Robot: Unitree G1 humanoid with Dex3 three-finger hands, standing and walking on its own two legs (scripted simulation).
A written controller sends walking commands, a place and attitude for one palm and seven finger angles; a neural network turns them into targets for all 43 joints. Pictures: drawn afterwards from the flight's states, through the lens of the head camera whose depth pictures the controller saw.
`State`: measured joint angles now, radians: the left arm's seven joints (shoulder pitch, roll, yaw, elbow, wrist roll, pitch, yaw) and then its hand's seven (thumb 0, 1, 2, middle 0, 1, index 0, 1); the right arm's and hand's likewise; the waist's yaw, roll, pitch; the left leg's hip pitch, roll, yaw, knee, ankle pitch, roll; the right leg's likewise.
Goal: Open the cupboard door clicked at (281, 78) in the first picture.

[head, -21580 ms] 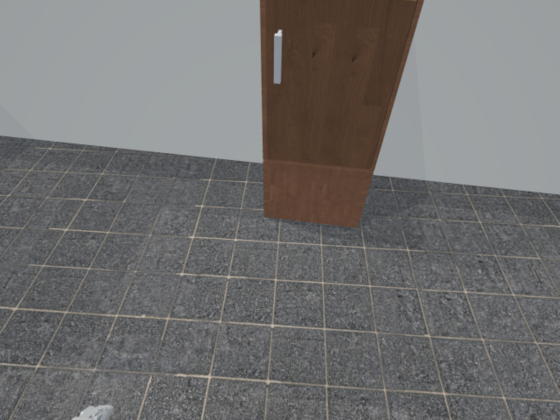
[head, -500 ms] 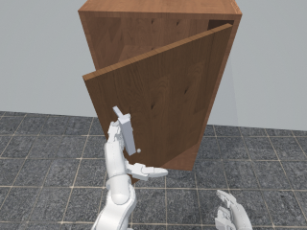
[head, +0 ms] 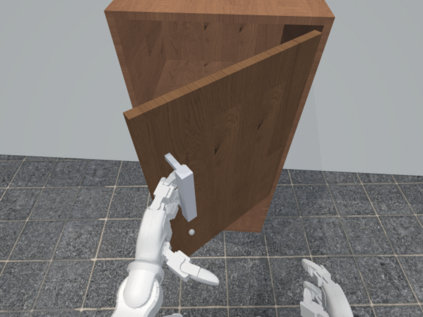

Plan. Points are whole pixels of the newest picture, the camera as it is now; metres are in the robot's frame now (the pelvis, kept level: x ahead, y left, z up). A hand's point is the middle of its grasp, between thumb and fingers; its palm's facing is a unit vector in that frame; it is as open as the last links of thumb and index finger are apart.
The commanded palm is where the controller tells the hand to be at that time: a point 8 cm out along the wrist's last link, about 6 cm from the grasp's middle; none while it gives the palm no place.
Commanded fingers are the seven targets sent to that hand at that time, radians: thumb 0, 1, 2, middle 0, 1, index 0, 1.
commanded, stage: slide the hand sideways off the handle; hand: left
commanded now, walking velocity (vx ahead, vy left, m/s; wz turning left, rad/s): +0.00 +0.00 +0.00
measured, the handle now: (180, 188) +0.33 +0.08 +0.08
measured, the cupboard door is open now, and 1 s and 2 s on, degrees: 42 42 42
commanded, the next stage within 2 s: draw the hand back to the body in 0.66 s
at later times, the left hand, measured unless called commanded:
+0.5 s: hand (157, 259) +0.20 +0.10 +0.08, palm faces +0.00 -1.00 -0.03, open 16.3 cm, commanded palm +0.17 +0.16 +0.08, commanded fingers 0.00 -0.50 0.30 -0.15 -0.30 -0.15 -0.30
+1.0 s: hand (130, 261) +0.19 +0.13 +0.10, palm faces -0.02 -1.00 -0.07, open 16.3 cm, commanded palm +0.16 +0.19 +0.11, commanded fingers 0.00 -0.50 0.30 -0.15 -0.30 -0.15 -0.30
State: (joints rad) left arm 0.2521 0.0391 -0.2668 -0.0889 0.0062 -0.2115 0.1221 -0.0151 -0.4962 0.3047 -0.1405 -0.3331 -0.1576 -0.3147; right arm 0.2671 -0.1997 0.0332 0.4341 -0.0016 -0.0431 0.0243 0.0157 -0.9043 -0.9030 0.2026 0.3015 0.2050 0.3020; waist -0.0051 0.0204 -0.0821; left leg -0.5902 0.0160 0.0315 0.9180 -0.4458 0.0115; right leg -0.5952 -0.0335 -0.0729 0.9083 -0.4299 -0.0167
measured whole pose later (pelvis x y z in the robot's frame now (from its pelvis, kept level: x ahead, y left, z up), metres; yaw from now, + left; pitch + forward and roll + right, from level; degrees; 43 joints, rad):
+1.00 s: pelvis +0.01 -0.01 -0.01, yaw +1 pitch +7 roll -1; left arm 0.61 0.20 0.01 -0.41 -0.19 -0.23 -0.12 -0.02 -0.50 0.30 -0.15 -0.30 -0.16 -0.31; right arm 0.29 -0.21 0.02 0.41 0.05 -0.08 -0.04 0.02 -0.90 -0.90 0.20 0.30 0.21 0.30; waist 0.01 0.05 -0.13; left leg -0.63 0.03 0.00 0.98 -0.49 0.00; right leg -0.62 -0.02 -0.10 0.95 -0.47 -0.03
